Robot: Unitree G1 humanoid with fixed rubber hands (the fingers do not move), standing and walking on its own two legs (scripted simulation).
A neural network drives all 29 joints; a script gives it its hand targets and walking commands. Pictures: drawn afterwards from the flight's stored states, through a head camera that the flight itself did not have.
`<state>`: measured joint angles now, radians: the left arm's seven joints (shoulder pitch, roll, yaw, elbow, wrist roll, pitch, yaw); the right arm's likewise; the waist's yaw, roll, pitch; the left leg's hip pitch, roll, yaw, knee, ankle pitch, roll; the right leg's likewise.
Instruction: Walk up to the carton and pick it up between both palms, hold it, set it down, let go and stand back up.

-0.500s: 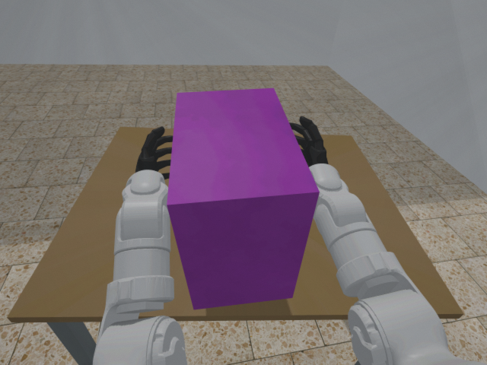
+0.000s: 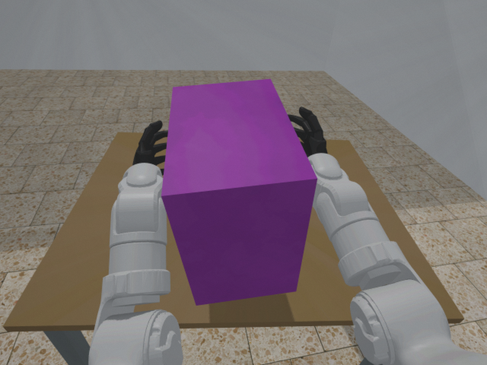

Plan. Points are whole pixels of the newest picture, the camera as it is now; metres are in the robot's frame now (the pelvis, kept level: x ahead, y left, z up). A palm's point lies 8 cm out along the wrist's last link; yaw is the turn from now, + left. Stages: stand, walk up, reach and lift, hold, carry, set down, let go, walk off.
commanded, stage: reach and lift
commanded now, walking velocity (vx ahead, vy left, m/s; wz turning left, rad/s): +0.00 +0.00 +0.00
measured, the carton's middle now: (234, 189) +0.38 +0.00 +0.16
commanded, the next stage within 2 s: hold in 0.32 s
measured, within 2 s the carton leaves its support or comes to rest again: neither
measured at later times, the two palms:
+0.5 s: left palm (145, 161) +0.37 +0.13 +0.22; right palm (315, 146) +0.37 -0.13 +0.24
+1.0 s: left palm (137, 152) +0.37 +0.14 +0.24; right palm (315, 133) +0.37 -0.12 +0.27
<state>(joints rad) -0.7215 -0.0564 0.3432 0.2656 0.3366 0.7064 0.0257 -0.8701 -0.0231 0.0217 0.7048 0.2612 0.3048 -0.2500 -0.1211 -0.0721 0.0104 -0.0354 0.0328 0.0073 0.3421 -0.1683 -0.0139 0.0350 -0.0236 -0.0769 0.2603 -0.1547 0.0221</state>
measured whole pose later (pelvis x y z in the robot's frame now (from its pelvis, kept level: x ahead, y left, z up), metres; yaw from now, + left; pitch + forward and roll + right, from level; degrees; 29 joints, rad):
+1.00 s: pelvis -0.01 +0.00 +0.00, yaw +0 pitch -7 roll -1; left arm -0.81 -0.03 0.37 0.28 0.31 0.81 0.01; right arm -0.98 -0.05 0.02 0.72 0.30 0.44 -0.28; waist -0.10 -0.05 -0.05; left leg -0.06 0.03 -0.01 0.34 -0.16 -0.02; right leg 0.00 -0.01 -0.05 0.28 -0.16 0.02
